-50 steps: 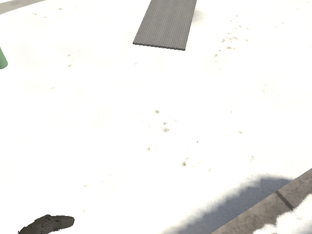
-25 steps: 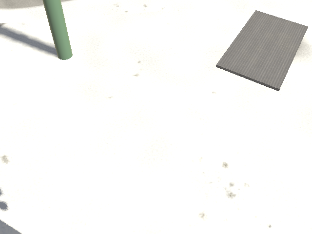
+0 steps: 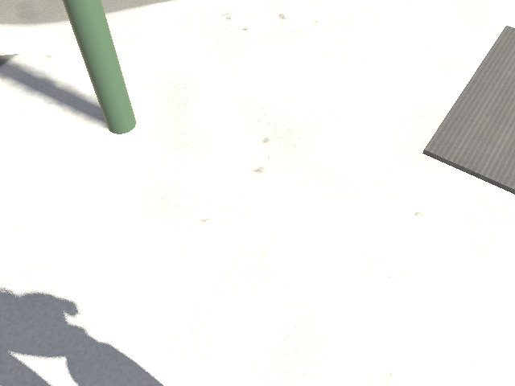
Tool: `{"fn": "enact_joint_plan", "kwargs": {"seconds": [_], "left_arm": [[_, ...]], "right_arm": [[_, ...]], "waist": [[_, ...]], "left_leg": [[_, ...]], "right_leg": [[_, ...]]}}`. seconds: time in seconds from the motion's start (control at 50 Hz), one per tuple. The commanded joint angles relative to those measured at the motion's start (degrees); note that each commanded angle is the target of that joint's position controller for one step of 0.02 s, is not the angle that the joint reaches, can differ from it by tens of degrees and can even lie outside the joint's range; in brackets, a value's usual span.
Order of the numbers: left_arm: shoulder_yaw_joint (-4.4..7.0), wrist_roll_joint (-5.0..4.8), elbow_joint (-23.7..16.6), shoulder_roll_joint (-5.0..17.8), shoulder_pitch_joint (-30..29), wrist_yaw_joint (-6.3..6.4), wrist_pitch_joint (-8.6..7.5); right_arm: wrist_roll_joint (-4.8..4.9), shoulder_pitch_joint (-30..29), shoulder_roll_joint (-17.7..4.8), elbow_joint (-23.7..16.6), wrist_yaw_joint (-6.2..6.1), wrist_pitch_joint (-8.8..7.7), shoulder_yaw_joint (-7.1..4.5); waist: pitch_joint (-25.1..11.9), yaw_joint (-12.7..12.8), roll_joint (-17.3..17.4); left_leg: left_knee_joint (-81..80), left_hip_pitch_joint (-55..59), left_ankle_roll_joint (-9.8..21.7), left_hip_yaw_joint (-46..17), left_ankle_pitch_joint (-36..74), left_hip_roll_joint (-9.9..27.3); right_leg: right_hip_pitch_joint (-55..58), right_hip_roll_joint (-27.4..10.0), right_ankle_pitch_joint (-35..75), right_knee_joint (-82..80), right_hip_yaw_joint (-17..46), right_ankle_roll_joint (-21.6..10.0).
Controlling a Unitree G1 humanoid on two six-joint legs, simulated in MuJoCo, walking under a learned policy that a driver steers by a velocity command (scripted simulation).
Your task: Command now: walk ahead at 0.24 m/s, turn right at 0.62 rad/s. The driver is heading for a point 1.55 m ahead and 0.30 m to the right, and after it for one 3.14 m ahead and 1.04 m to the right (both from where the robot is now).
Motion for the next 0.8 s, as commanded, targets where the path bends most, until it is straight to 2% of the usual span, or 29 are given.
{"fn": "enact_joint_plan", "kwargs": {"seconds": [0.02,0.04,0.08,0.1,0.12,0.14,0.18,0.22,0.24,0.28,0.32,0.34,0.36,0.4,0.42,0.46,0.48,0.5,0.52,0.54,0.56,0.58,0.6,0.64,0.7,0.72,0.76,0.78,0.8], "left_arm": [[2.38,-1.63,-5.6,8.6,1.1,0.69,0.62],[1.91,-2.82,-6.2,7.7,0.5,0.75,0.73],[1.89,-2.81,-7.0,7.6,1.5,1.44,1.19],[2.06,-2.83,-7.2,7.7,2.8,2.01,1.52],[2.65,-2.74,-7.5,9.0,4.1,2.66,2.01],[3.30,-2.84,-8.0,10.5,5.0,3.40,2.73],[4.05,-3.38,-9.3,12.0,6.0,4.92,4.51],[4.28,-3.76,-10.9,11.8,5.8,5.97,6.13],[4.33,-3.61,-11.5,11.5,6.0,6.24,6.69],[4.55,-3.36,-12.4,11.0,6.9,6.53,7.47],[4.53,-2.95,-13.4,10.2,7.1,6.70,7.80],[4.32,-2.78,-14.2,9.5,7.2,6.62,7.82],[3.98,-2.64,-14.8,8.8,6.9,6.32,7.75],[3.19,-2.45,-15.2,8.1,6.9,5.18,7.01],[2.74,-2.17,-14.9,7.5,7.2,4.59,6.46],[1.52,-2.12,-13.8,5.7,8.3,3.69,5.33],[0.73,-2.06,-13.3,4.1,9.1,3.23,4.67],[-0.50,-2.33,-13.8,1.0,8.5,2.86,3.76],[-0.30,-4.40,-16.4,2.5,5.5,2.92,2.39],[1.59,1.92,-15.8,10.3,1.8,2.43,2.71],[1.90,2.53,-15.6,10.4,-0.2,1.77,2.54],[1.44,2.67,-14.9,8.9,1.1,1.02,2.25],[1.18,2.83,-14.9,7.7,1.5,0.29,2.14],[0.44,3.15,-15.6,6.2,-0.4,-0.31,2.19],[-0.70,2.15,-17.8,4.5,-6.0,-0.49,2.32],[-1.25,1.88,-18.2,3.5,-7.4,-0.69,2.14],[-2.31,1.65,-19.0,1.3,-10.0,-0.85,1.61],[-1.82,-2.97,-19.8,0.6,-12.9,0.60,-1.25],[-1.39,-3.29,-19.7,2.4,-13.4,1.04,-2.37]], "right_arm": [[0.28,0.9,-6.8,-7.7,0.45,-0.82,-1.29],[-0.48,-1.1,-7.3,-8.5,-0.21,0.01,-1.72],[-0.57,-2.7,-6.8,-10.0,-0.78,1.37,-1.86],[-0.66,-3.9,-5.9,-10.8,-1.07,1.44,-1.66],[-0.82,-5.1,-4.9,-11.4,-1.27,1.50,-1.40],[-0.72,-6.4,-4.6,-12.1,-1.41,1.71,-1.32],[0.05,-9.0,-5.2,-13.4,-1.60,2.23,-1.50],[0.57,-11.6,-5.9,-14.3,-1.73,2.48,-1.66],[0.66,-12.8,-6.1,-14.7,-1.76,2.31,-1.70],[0.66,-15.0,-6.3,-15.7,-1.52,1.54,-1.77],[0.58,-15.6,-6.5,-16.1,-1.06,0.55,-1.70],[0.84,-14.7,-6.9,-15.7,-0.50,0.16,-1.76],[1.15,-15.1,-6.7,-15.7,0.14,-0.10,-1.63],[1.34,-15.1,-6.4,-15.8,1.18,-0.90,-1.58],[1.45,-13.7,-6.6,-15.4,1.51,-1.50,-1.80],[1.47,-7.8,-6.6,-13.5,1.66,-2.86,-2.29],[1.09,-3.0,-7.4,-12.5,1.45,-3.39,-2.59],[0.11,4.4,-9.7,-11.5,1.16,-3.79,-2.89],[-1.34,10.8,-15.0,-9.3,1.85,-4.22,-4.51],[-4.05,8.7,-14.0,-9.3,2.31,-2.04,-4.56],[-2.89,8.5,-12.0,-9.8,2.44,-1.22,-4.07],[-2.07,8.8,-11.1,-10.1,2.53,-1.05,-3.50],[-1.34,9.8,-10.7,-9.5,2.35,-1.22,-3.09],[-0.22,11.2,-9.8,-8.1,2.72,-1.60,-2.48],[0.19,14.7,-8.4,-7.3,2.63,-1.43,-2.41],[0.06,15.5,-8.1,-6.9,2.34,-1.26,-2.41],[-0.07,18.1,-8.5,-5.4,1.71,-0.81,-2.65],[3.56,18.6,-6.0,-6.2,0.62,-0.61,-1.54],[3.85,19.3,-7.6,-5.9,0.18,-0.13,-1.64]], "waist": [[-14.6,-1.6,5.0],[-12.7,-2.4,6.7],[-10.3,-3.1,2.1],[-10.5,-2.7,0.6],[-11.7,-2.3,-0.1],[-13.0,-1.9,-0.9],[-15.6,-1.3,-2.8],[-15.2,-0.5,-4.6],[-14.4,0.1,-5.4],[-12.9,1.2,-6.6],[-12.6,1.7,-7.8],[-14.6,2.1,-7.4],[-14.3,3.0,-7.5],[-12.0,3.8,-8.8],[-10.6,3.4,-9.0],[-8.6,0.7,-7.0],[-9.6,-1.2,-4.0],[-11.0,-3.5,2.6],[-6.2,-4.6,14.1],[-0.3,-5.5,8.1],[1.9,-5.3,3.4],[0.0,-4.6,2.2],[-1.3,-4.3,4.0],[-2.2,-3.8,7.6],[-1.5,-5.3,7.9],[-0.7,-5.5,7.5],[-1.1,-6.1,8.1],[-2.8,-6.9,7.7],[-4.6,-6.4,7.8]], "left_leg": [[9.1,-24.2,0.2,-7.6,1.2,3.0],[3.9,-21.7,0.6,-7.1,3.0,4.1],[-5.0,-19.1,0.3,-7.0,4.6,4.9],[-9.3,-18.7,-0.3,-6.7,5.5,4.8],[-13.4,-18.5,-0.8,-6.4,7.2,4.2],[-16.7,-18.7,-1.4,-6.4,8.9,3.5],[-20.7,-19.3,-2.4,-7.5,12.3,2.9],[-24.1,-20.2,-2.7,-8.6,14.9,2.8],[-25.7,-20.5,-2.7,-9.0,15.7,2.7],[-29.0,-20.8,-2.6,-9.8,16.6,2.5],[-32.0,-21.2,-2.5,-10.3,17.2,2.9],[-33.9,-19.7,-2.2,-10.1,18.3,3.8],[-36.6,-17.8,-1.8,-9.5,18.9,4.6],[-41.5,-9.7,-0.9,-7.6,17.8,5.2],[-43.5,-5.3,-0.2,-6.8,16.9,5.6],[-50.9,4.6,2.1,-4.9,17.1,6.9],[-52.2,11.8,4.6,-8.5,12.9,10.7],[-56.3,19.3,9.3,-20.4,0.1,18.5],[-65.0,21.4,16.6,-43.2,-20.2,27.2],[-67.2,17.1,15.5,-45.6,-25.4,27.8],[-65.5,15.2,13.8,-39.4,-19.9,25.8],[-65.2,14.4,11.7,-33.5,-14.2,22.8],[-65.9,13.7,10.5,-29.0,-9.9,20.4],[-67.9,10.5,11.5,-25.0,-2.8,16.7],[-69.1,8.0,13.5,-22.5,7.4,14.9],[-68.4,6.9,13.3,-20.8,15.0,13.8],[-64.0,6.5,12.3,-17.6,37.5,11.9],[-60.3,8.9,12.9,-18.5,38.7,14.0],[-58.7,9.6,12.3,-19.7,42.2,14.4]], "right_leg": [[28.9,-19.0,13.6,-13.3,35.8,-13.9],[22.5,-15.9,9.2,-15.0,33.1,-11.6],[16.2,-12.1,11.8,-15.4,29.5,-8.2],[15.4,-10.5,15.6,-14.5,27.7,-6.8],[15.7,-9.4,18.8,-13.5,26.8,-5.5],[16.5,-8.9,20.4,-12.7,26.9,-4.2],[18.5,-8.5,16.9,-11.8,28.5,-1.4],[19.3,-7.5,8.5,-11.9,29.9,0.9],[19.4,-6.9,5.1,-11.9,30.7,1.4],[20.5,-6.4,1.6,-11.6,32.6,1.4],[23.5,-6.8,3.9,-9.9,33.4,0.4],[24.7,-7.3,-2.9,-10.1,33.8,-0.6],[23.7,-7.7,-13.1,-11.1,34.5,-1.9],[17.4,-8.4,-26.7,-12.8,37.0,-4.1],[14.4,-8.7,-29.2,-12.5,37.6,-4.7],[9.6,-7.6,-33.3,-9.4,35.6,-4.0],[5.1,-5.5,-37.3,-2.0,32.1,-2.2],[-2.6,-0.4,-36.0,11.4,22.3,0.6],[-17.3,1.9,-31.9,21.1,16.3,1.3],[-23.2,-0.4,-26.1,26.0,12.1,2.2],[-24.2,-2.0,-21.1,28.1,11.9,2.8],[-21.9,-2.9,-17.4,27.9,11.6,3.5],[-20.1,-3.7,-14.5,27.3,10.5,4.0],[-16.9,-6.9,-9.4,25.5,4.5,5.6],[-15.2,-8.3,-5.7,19.1,1.2,8.0],[-12.9,-7.6,-5.1,14.7,0.1,8.7],[-6.9,-5.0,-5.0,6.8,-2.7,9.3],[-5.1,-4.1,-3.9,1.0,1.1,9.4],[-1.6,-2.4,-1.7,-2.5,1.1,9.2]]}}
Velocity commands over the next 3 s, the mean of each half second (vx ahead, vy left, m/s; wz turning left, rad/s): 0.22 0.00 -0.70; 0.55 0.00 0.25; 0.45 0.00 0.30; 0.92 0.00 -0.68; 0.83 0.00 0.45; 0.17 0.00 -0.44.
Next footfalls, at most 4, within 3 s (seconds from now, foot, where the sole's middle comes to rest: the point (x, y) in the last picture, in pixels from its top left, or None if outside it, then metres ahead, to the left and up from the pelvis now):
0.48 left None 0.32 0.10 -0.75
0.90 right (371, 361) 0.50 -0.23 -0.75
1.30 left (258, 309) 0.63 0.05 -0.75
1.78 right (336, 193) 1.02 -0.19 -0.75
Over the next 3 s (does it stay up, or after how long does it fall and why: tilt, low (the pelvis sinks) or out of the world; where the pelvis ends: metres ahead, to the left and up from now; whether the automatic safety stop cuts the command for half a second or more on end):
stays up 1.70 -0.43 0.03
